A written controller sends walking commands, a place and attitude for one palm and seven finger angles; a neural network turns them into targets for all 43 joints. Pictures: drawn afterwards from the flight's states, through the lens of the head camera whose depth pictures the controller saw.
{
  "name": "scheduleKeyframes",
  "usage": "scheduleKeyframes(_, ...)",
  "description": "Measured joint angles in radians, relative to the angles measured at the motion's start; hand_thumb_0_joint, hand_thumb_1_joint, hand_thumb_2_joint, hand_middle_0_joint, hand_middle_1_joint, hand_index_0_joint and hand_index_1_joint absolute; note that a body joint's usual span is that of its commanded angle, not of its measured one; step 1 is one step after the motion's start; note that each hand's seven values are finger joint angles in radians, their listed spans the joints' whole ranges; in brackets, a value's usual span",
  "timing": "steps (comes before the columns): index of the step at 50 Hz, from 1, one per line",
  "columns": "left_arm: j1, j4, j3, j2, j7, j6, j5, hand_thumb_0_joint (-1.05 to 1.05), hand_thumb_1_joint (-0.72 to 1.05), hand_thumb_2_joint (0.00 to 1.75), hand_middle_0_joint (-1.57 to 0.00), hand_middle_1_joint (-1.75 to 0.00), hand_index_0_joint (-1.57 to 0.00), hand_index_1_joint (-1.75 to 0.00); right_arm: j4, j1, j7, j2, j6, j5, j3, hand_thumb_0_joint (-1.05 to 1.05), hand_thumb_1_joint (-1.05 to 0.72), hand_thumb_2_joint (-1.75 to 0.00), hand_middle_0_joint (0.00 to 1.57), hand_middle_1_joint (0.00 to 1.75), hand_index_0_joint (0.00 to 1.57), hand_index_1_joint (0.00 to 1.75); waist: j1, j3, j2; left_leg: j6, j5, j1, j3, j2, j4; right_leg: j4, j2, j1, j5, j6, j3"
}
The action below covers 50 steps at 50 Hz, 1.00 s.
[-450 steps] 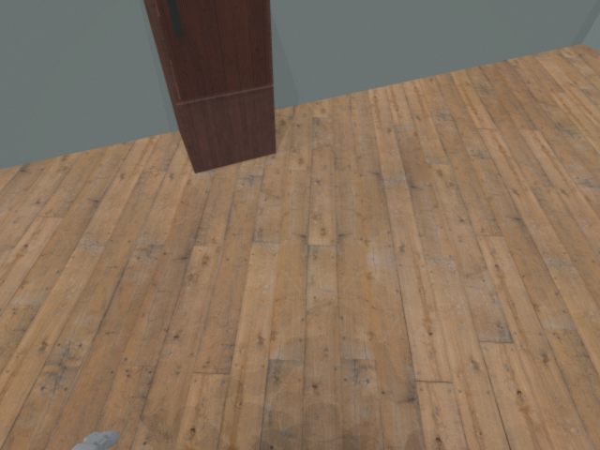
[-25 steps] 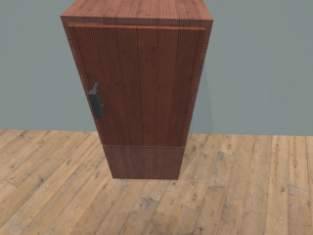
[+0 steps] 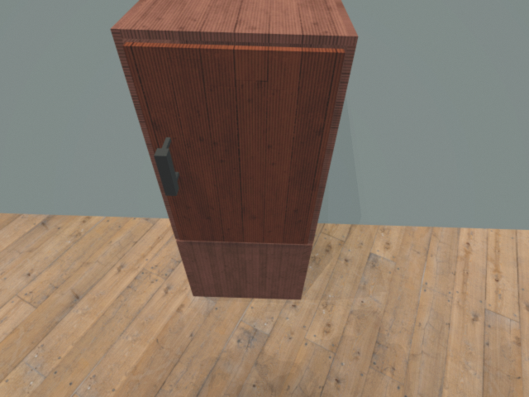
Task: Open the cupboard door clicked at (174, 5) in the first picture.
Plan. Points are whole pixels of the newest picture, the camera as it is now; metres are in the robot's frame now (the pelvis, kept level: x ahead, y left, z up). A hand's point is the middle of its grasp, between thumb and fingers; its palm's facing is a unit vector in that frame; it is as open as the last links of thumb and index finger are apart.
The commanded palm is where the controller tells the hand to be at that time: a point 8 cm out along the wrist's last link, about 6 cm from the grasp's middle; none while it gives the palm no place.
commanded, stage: look again from close up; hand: left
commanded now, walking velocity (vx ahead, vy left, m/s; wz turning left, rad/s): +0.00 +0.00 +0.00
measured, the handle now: (169, 166) +0.60 +0.25 -0.01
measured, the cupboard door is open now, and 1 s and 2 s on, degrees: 0 0 0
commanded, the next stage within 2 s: raise the hand with hooked fingers in 0.44 s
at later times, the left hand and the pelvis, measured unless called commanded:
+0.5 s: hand out of the picture +0.01 +0.17 -0.18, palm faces +0.02 -0.99 -0.15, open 7.4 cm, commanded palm none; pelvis +0.02 +0.02 +0.00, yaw -1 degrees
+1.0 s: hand (162, 357) +0.20 +0.18 -0.07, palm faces +0.05 -1.00 +0.00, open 8.8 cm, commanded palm +0.17 +0.25 -0.05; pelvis +0.03 +0.00 -0.09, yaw +1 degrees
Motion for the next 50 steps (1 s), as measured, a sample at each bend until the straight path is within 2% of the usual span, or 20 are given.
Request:
scheduleKeyframes(11, 0.022, 0.036, -0.018, -0.071, 0.01, -0.006, -0.003, 0.01, 0.91, 0.9, -0.2, -0.3, -0.2, -0.3, 0.036, 0.009, -0.01, 0.066, -0.009, 0.007, 0.013, 0.0, -0.91, -0.9, 0.2, 0.3, 0.2, 0.3, -0.001, 0.012, -0.01, 0.006, -0.01, 0.016, 0.009, -0.002, -0.012, -0.007, 0.001, 0.011, -0.007, 0.008, 0.01)
scheduleKeyframes(18, 0.042, 0.048, -0.019, -0.093, 0.018, -0.009, -0.002, 0.01, 0.91, 0.9, -0.2, -0.3, -0.2, -0.3, 0.035, -0.005, -0.016, 0.108, -0.018, 0.011, 0.016, 0.0, -0.91, -0.9, 0.2, 0.3, 0.2, 0.3, 0.005, 0.01, -0.01, 0.013, -0.022, 0.028, 0.014, -0.004, -0.014, -0.005, -0.001, 0.019, -0.018, 0.016, 0.016)
scheduleKeyframes(28, 0.061, 0.052, -0.022, -0.114, 0.028, -0.015, 0.001, 0.01, 0.91, 0.9, -0.2, -0.3, -0.2, -0.3, 0.031, -0.021, -0.024, 0.118, -0.023, 0.013, 0.017, 0.01, -0.92, -0.9, 0.2, 0.3, 0.2, 0.3, 0.015, 0.005, -0.006, 0.026, -0.041, 0.037, 0.018, -0.012, -0.005, 0.01, -0.008, 0.025, -0.038, 0.032, 0.023)
scheduleKeyframes(29, 0.111, -0.099, -0.027, -0.105, 0.039, 0.07, -0.031, 0.02, 0.92, 0.9, -0.2, -0.3, -0.2, -0.3, -0.016, -0.003, -0.029, 0.109, -0.026, 0.019, 0.026, 0.01, -0.92, -0.9, 0.2, 0.3, 0.2, 0.3, 0.014, 0.01, -0.007, 0.027, -0.049, 0.032, 0.02, -0.014, 0.01, 0.028, -0.011, 0.017, -0.046, 0.033, 0.024)
scheduleKeyframes(30, 0.175, -0.284, -0.023, -0.085, 0.059, 0.142, -0.056, 0.04, 0.95, 0.89, -0.2, -0.3, -0.2, -0.3, -0.066, 0.027, -0.041, 0.097, -0.064, 0.027, 0.036, 0.02, -0.93, -0.9, 0.2, 0.3, 0.2, 0.3, 0.018, 0.007, -0.012, 0.028, -0.056, 0.031, 0.025, -0.019, 0.015, 0.058, -0.016, 0.004, -0.065, 0.028, 0.031)
scheduleKeyframes(31, 0.231, -0.431, -0.02, -0.062, 0.084, 0.139, -0.082, 0.06, 0.96, 0.89, -0.2, -0.3, -0.2, -0.3, -0.109, 0.055, -0.05, 0.084, -0.116, 0.041, 0.035, 0.03, -0.94, -0.9, 0.2, 0.3, 0.2, 0.3, 0.016, -0.008, -0.016, 0.027, -0.061, 0.023, 0.026, -0.029, 0.019, 0.098, -0.023, -0.02, -0.104, 0.023, 0.036)
scheduleKeyframes(34, 0.281, -0.74, -0.015, -0.025, 0.126, 0.068, -0.146, 0.07, 0.95, 0.88, -0.2, -0.32, -0.2, -0.32, -0.22, 0.091, -0.061, 0.035, -0.251, 0.07, 0.021, 0.03, -0.94, -0.9, 0.2, 0.3, 0.2, 0.3, -0.01, -0.047, -0.003, 0.034, -0.084, -0.035, 0.004, -0.057, 0.077, 0.172, -0.043, -0.077, -0.127, 0.025, 0.043)
scheduleKeyframes(37, 0.214, -0.898, -0.001, -0.035, 0.101, -0.075, -0.164, 0.06, 0.9, 0.87, -0.2, -0.35, -0.2, -0.34, -0.307, 0.056, -0.047, -0.023, -0.32, 0.052, 0.004, 0.03, -0.93, -0.9, 0.2, 0.3, 0.2, 0.3, -0.027, -0.09, 0.027, 0.033, -0.131, -0.143, -0.017, -0.055, 0.19, 0.241, -0.048, -0.157, -0.163, 0.039, 0.021)
scheduleKeyframes(39, 0.153, -0.939, 0.016, -0.059, 0.039, -0.216, -0.176, 0.05, 0.85, 0.85, -0.2, -0.37, -0.2, -0.36, -0.368, 0.01, -0.025, -0.04, -0.339, 0.037, -0.012, 0.02, -0.93, -0.9, 0.2, 0.3, 0.2, 0.3, -0.027, -0.126, 0.018, 0.027, -0.169, -0.24, -0.011, -0.048, 0.28, 0.318, -0.043, -0.252, -0.193, 0.035, 0.023)
scheduleKeyframes(42, 0.105, -0.961, 0.037, -0.099, -0.121, -0.437, -0.198, 0.03, 0.78, 0.83, -0.2, -0.4, -0.2, -0.4, -0.468, -0.074, 0.02, -0.043, -0.331, 0.019, -0.042, 0.02, -0.92, -0.9, 0.2, 0.3, 0.2, 0.3, -0.024, -0.157, -0.014, 0.017, -0.241, -0.383, 0.004, -0.025, 0.435, 0.455, -0.025, -0.397, -0.244, 0.024, 0.032)
scheduleKeyframes(44, 0.117, -0.973, 0.046, -0.102, -0.214, -0.529, -0.187, 0.02, 0.73, 0.81, -0.2, -0.43, -0.21, -0.43, -0.538, -0.126, 0.043, -0.042, -0.308, 0.015, -0.059, 0.02, -0.92, -0.9, 0.2, 0.3, 0.2, 0.3, -0.02, -0.167, -0.031, 0.019, -0.287, -0.464, 0.011, -0.012, 0.529, 0.544, -0.015, -0.481, -0.281, 0.017, 0.034)
scheduleKeyframes(45, 0.136, -0.984, 0.05, -0.097, -0.244, -0.541, -0.184, 0.02, 0.7, 0.8, -0.21, -0.44, -0.21, -0.44, -0.57, -0.147, 0.048, -0.04, -0.291, 0.017, -0.065, 0.02, -0.91, -0.9, 0.2, 0.3, 0.2, 0.3, -0.014, -0.171, -0.041, 0.021, -0.307, -0.497, 0.014, -0.006, 0.568, 0.583, -0.011, -0.518, -0.296, 0.018, 0.036)
scheduleKeyframes(47, 0.182, -1.008, 0.056, -0.082, -0.275, -0.517, -0.192, 0.01, 0.65, 0.78, -0.21, -0.47, -0.22, -0.47, -0.629, -0.18, 0.049, -0.037, -0.254, 0.02, -0.072, 0.01, -0.91, -0.9, 0.19, 0.3, 0.2, 0.3, 0.004, -0.174, -0.053, 0.016, -0.34, -0.553, 0.013, 0.001, 0.633, 0.647, -0.006, -0.576, -0.325, 0.01, 0.033)
scheduleKeyframes(50, 0.257, -1.042, 0.086, -0.062, -0.259, -0.455, -0.21, 0.01, 0.57, 0.75, -0.22, -0.52, -0.23, -0.52, -0.684, -0.207, 0.038, -0.032, -0.214, 0.024, -0.068, 0.01, -0.91, -0.9, 0.19, 0.3, 0.2, 0.3, 0.033, -0.171, -0.046, 0.005, -0.37, -0.612, -0.009, 0.011, 0.699, 0.7, -0.002, -0.625, -0.357, -0.008, 0.008)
